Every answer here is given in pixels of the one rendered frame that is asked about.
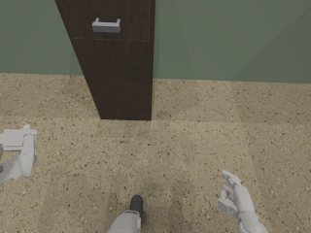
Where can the right robot hand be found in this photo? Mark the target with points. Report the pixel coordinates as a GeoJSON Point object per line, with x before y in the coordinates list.
{"type": "Point", "coordinates": [239, 199]}

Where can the robot left thigh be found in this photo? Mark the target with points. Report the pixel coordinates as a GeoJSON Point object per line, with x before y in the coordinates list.
{"type": "Point", "coordinates": [126, 223]}

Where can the left robot shin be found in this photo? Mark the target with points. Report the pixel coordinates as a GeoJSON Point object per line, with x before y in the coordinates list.
{"type": "Point", "coordinates": [132, 212]}

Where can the drawer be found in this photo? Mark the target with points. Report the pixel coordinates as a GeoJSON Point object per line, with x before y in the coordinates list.
{"type": "Point", "coordinates": [133, 14]}

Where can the cabinet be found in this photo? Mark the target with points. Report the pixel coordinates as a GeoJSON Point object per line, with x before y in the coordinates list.
{"type": "Point", "coordinates": [119, 73]}

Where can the left robot hand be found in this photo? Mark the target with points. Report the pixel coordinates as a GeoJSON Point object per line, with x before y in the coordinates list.
{"type": "Point", "coordinates": [21, 163]}

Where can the handle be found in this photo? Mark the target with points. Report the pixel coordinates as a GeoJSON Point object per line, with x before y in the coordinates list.
{"type": "Point", "coordinates": [108, 27]}

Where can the right robot forearm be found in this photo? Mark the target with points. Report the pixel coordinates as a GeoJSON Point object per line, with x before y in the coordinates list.
{"type": "Point", "coordinates": [248, 222]}

